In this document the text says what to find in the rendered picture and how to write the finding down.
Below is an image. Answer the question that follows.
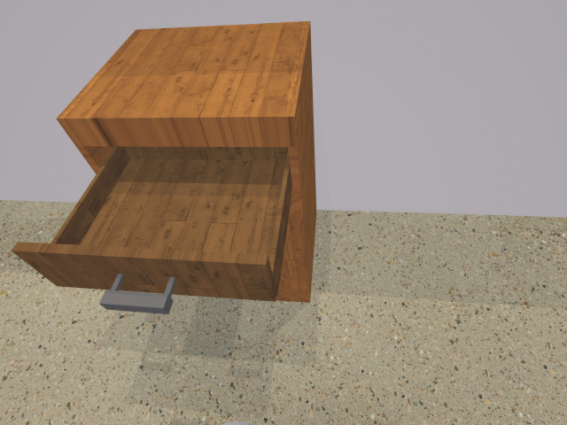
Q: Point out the handle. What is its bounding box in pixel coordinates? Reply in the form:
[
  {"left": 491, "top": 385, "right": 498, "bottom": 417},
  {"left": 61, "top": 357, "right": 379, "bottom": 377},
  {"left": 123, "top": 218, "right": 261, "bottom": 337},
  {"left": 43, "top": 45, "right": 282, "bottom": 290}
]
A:
[{"left": 99, "top": 274, "right": 177, "bottom": 314}]

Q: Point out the drawer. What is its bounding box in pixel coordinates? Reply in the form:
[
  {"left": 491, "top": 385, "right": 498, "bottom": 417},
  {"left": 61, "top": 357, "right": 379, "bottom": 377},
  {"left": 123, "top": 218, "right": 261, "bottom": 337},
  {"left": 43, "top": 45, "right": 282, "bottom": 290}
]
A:
[{"left": 12, "top": 146, "right": 292, "bottom": 302}]

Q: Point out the cabinet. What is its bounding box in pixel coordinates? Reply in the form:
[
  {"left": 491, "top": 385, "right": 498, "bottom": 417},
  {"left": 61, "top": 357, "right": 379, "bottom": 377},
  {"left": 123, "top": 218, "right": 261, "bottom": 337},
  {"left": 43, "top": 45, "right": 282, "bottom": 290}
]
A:
[{"left": 57, "top": 21, "right": 316, "bottom": 303}]

